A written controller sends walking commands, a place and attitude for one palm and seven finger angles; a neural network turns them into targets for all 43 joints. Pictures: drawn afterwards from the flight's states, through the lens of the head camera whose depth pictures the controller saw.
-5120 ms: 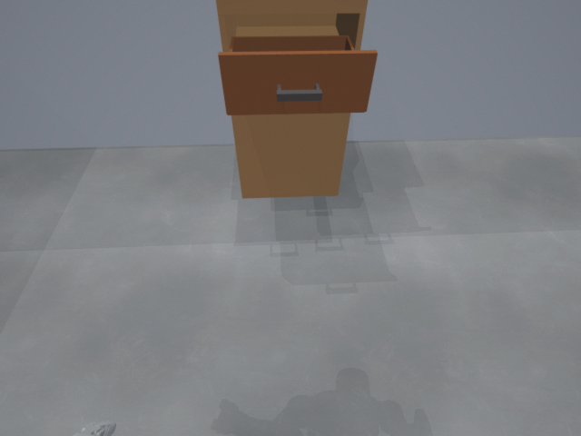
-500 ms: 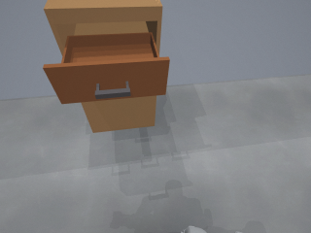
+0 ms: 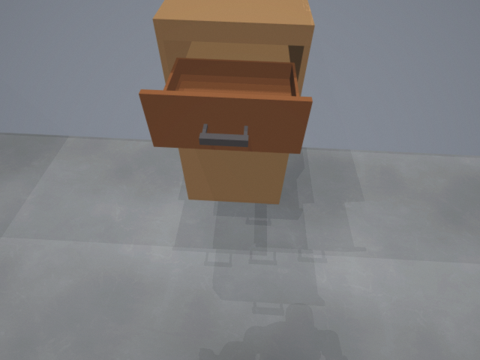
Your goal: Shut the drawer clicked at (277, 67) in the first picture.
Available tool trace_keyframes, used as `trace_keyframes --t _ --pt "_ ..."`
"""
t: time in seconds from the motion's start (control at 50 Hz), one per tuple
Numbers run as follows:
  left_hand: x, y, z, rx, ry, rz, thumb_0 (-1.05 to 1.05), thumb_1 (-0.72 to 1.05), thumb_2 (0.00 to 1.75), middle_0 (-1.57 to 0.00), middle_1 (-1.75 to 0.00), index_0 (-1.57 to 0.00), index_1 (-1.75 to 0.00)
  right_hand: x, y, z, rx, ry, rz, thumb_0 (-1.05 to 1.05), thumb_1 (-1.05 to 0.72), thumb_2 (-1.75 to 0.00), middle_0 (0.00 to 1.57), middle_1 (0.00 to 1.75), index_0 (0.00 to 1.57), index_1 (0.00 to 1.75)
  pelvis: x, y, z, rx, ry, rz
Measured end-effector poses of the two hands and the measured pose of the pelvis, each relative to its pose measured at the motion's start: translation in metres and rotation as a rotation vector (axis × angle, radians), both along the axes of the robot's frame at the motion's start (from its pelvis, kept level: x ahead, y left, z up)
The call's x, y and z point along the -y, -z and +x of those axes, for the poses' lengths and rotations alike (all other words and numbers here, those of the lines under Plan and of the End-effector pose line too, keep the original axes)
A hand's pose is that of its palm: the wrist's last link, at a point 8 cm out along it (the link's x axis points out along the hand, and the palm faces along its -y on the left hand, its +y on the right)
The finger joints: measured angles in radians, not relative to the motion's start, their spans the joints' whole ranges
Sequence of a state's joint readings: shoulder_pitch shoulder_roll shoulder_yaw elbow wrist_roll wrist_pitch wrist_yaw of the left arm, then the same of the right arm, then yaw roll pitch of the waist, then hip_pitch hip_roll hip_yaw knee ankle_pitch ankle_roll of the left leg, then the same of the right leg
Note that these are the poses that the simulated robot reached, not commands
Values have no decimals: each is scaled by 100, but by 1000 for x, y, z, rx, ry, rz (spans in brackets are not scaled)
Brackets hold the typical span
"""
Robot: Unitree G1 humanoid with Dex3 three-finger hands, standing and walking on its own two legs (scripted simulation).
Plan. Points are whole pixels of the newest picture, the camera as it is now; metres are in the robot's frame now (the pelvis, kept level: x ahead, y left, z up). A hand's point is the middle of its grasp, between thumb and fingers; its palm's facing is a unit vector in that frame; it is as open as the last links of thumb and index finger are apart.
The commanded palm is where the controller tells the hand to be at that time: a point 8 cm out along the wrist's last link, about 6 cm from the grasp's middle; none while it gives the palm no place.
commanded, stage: take the last steps up to it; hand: left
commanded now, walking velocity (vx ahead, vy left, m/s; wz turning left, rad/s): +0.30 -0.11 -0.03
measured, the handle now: (224, 134) +0.65 +0.10 -0.03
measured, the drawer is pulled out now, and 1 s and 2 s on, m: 0.29 0.29 0.29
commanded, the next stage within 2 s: come to a stop and stand still in 1.10 s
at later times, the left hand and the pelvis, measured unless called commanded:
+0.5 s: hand (171, 352) +0.16 +0.15 -0.18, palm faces -0.06 -0.98 -0.18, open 7.4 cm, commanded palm none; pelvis +0.09 -0.03 -0.01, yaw -2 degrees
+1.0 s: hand (202, 337) +0.20 +0.10 -0.19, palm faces +0.09 -0.99 -0.11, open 7.3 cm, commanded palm none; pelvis +0.25 -0.06 -0.01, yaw +0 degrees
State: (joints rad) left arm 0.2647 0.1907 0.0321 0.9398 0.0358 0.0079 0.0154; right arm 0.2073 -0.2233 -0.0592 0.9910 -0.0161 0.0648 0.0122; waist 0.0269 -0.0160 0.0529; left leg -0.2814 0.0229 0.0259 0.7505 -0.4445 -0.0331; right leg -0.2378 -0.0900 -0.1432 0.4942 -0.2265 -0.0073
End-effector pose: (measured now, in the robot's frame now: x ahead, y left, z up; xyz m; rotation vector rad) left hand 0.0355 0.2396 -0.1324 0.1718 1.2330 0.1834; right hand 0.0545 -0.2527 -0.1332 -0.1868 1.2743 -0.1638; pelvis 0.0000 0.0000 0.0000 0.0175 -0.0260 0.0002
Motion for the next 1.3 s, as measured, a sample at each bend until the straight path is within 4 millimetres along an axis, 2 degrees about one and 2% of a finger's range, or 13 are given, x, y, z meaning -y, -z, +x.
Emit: trace_keyframes --t 0.06,0.12,0.18,0.26,0.38,0.52,0.6,0.74,0.86,0.98,1.08,1.18,1.3 --pt "-16 18 -27 -65 -39 -26 0 90 89 -21 -30 -20 -30 -15 0 5 43 -30 -25 0 -91 -89 20 30 20 30 -13 8 1 -8 -10 -31" --pt "-24 23 -44 -147 -43 -42 0 91 89 -20 -30 -20 -30 -31 -7 -2 46 -25 -25 0 -91 -89 20 30 20 30 -17 4 6 1 -5 -28" --pt "-27 18 -44 -176 -42 -60 1 91 89 -20 -30 -20 -30 -41 -12 -18 7 -4 -15 0 -91 -89 20 30 20 30 -19 -3 14 1 -8 -34" --pt "-24 13 -29 -174 -35 -69 1 91 89 -20 -30 -20 -30 -48 -12 -41 -74 35 4 0 -91 -89 20 30 20 30 -17 -8 27 -4 -1 -29" --pt "-3 12 28 -153 18 -70 1 91 89 -20 -30 -20 -30 -42 -5 -68 -190 121 32 0 -91 -89 20 30 20 30 -1 -5 53 -9 23 -13" --pt "45 17 141 -2 103 -43 0 91 89 -20 -30 -20 -30 -5 18 -70 -321 189 73 0 -91 -89 21 30 20 30 41 15 99 -18 28 2" --pt "70 13 172 76 80 -37 0 91 89 -20 -30 -20 -30 26 24 -29 -314 160 67 0 -91 -89 20 30 20 30 60 16 119 -5 20 -18" --pt "83 3 177 26 32 -20 -1 94 89 -20 -30 -20 -30 62 7 107 -47 85 23 0 -91 -89 20 30 19 30 75 0 160 -13 3 -33" --pt "92 13 167 -69 -17 -69 0 93 89 -20 -30 -20 -30 56 -7 209 101 3 26 0 -91 -89 20 30 19 30 76 -2 198 -16 3 -51" --pt "92 33 156 -200 -86 -129 0 91 89 -20 -30 -20 -30 31 -8 284 169 -69 17 0 -91 -89 20 30 19 30 63 8 243 -3 0 -56" --pt "88 29 178 -262 -66 -137 0 91 89 -20 -30 -20 -30 24 -10 294 167 -12 3 -1 -93 -89 20 30 20 30 57 3 270 3 15 -34" --pt "84 19 232 -194 -51 -112 0 91 89 -20 -30 -20 -30 41 -13 280 61 12 -26 -3 -96 -89 20 30 20 30 62 -5 292 -9 11 -23" --pt "92 12 299 -110 -24 -55 1 92 89 -20 -30 -20 -30 52 -1 252 -106 44 16 -1 -93 -89 20 30 20 30 82 -5 317 -9 -3 -8"
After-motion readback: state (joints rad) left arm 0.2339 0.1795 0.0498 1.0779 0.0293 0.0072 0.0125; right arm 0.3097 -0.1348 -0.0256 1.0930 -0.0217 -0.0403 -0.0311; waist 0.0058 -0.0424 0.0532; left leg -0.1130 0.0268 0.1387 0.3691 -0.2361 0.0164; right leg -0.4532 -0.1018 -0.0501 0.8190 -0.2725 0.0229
